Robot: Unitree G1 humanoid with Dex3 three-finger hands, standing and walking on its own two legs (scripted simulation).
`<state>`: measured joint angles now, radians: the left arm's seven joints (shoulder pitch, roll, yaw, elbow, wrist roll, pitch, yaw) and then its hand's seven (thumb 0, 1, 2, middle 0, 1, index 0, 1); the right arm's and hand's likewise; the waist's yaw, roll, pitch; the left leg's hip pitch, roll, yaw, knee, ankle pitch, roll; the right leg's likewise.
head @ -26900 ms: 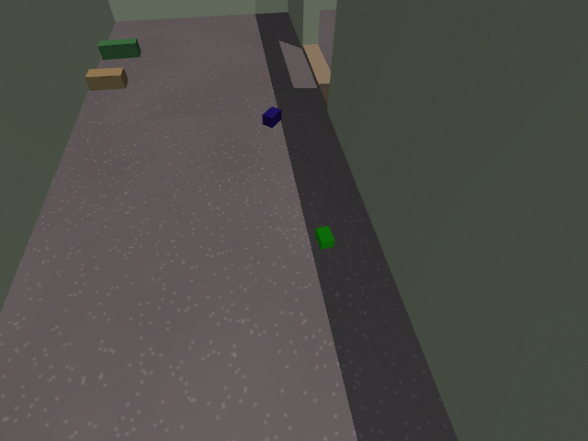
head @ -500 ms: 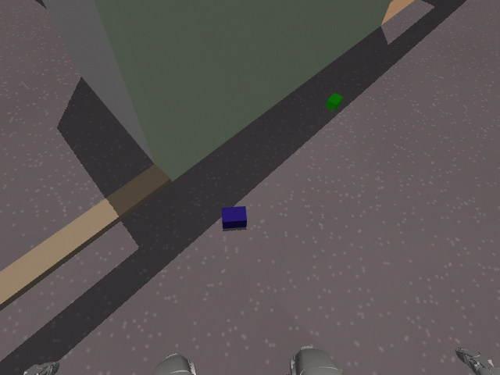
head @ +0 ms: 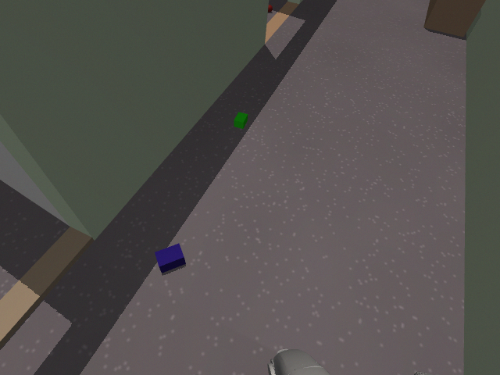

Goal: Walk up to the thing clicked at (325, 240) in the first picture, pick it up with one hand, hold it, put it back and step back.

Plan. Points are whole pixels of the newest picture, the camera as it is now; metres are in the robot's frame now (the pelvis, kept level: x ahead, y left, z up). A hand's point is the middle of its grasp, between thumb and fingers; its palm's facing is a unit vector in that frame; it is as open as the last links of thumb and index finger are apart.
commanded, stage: walk up
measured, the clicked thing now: (240, 120) +1.50 -0.08 -0.73
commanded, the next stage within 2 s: stand in 1.64 s
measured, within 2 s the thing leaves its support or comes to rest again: neither
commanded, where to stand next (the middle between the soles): +0.07 +0.00 m, yaw -12 degrees
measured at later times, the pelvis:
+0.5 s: pelvis +0.01 -0.04 -0.01, yaw -9 degrees
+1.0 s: pelvis +0.00 -0.02 +0.01, yaw -12 degrees
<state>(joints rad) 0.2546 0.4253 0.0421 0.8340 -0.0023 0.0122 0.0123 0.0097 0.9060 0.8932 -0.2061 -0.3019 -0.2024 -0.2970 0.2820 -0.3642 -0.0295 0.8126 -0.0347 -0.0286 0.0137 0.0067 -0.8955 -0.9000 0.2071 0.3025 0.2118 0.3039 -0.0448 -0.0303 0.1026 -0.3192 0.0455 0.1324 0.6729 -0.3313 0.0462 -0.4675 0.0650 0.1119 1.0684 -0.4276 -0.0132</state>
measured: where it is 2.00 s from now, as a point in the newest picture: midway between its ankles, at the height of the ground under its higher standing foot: outside the picture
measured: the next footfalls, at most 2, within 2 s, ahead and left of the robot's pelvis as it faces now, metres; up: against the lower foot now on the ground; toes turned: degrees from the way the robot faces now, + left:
right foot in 0.22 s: +0.08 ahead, -0.15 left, +0.00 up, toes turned -7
left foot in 0.56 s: +0.06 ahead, +0.12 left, +0.00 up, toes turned -8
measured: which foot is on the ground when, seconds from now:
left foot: down 0.00-0.24, up 0.26-0.54, down 0.56-1.00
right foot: up 0.00-0.20, down 0.22-1.00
